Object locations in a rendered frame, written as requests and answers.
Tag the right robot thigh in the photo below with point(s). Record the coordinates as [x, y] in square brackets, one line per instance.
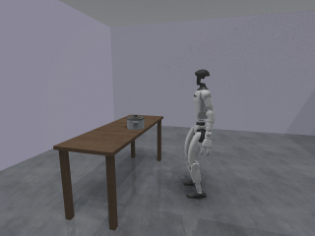
[188, 140]

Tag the lid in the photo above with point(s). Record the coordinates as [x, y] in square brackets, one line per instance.
[135, 118]

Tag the table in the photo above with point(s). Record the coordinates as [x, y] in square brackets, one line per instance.
[106, 140]

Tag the robot left upper arm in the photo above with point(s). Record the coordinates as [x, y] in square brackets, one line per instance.
[206, 95]

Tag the left robot hand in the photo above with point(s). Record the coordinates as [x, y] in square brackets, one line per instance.
[207, 143]

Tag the robot left forearm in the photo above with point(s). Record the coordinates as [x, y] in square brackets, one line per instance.
[210, 124]

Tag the robot torso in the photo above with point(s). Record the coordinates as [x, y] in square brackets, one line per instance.
[200, 112]

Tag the pot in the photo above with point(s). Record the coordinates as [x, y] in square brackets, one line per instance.
[135, 124]

